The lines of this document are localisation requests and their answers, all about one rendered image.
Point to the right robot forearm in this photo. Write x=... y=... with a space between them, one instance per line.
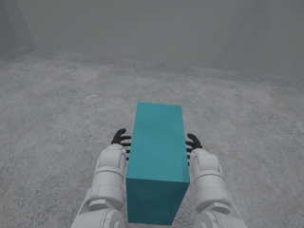
x=211 y=191

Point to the carton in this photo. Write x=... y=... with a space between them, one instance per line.
x=157 y=175

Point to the right robot upper arm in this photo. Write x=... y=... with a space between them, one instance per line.
x=214 y=219

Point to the left robot forearm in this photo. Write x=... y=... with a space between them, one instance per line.
x=106 y=189

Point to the robot left hand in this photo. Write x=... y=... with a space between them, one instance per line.
x=118 y=138

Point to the left robot upper arm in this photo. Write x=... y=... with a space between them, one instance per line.
x=104 y=218

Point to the robot right hand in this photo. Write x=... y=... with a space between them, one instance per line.
x=195 y=144

